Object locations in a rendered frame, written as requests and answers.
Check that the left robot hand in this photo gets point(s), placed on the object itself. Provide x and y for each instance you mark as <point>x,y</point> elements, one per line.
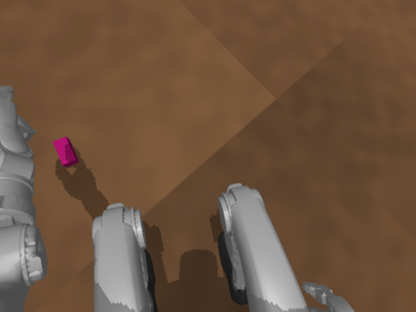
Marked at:
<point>9,116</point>

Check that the left robot foot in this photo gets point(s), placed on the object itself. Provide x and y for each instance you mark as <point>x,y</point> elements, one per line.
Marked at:
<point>151,282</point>

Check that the left robot arm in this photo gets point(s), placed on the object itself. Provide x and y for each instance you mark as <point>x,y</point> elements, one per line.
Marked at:
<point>23,258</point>

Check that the right robot foot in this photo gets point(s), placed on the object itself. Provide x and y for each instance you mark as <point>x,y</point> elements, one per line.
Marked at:
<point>238,296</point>

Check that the right robot hand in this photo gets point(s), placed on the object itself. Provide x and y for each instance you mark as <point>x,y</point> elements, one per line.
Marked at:
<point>325,296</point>

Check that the small box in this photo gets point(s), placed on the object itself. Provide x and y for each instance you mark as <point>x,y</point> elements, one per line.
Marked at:
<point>65,152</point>

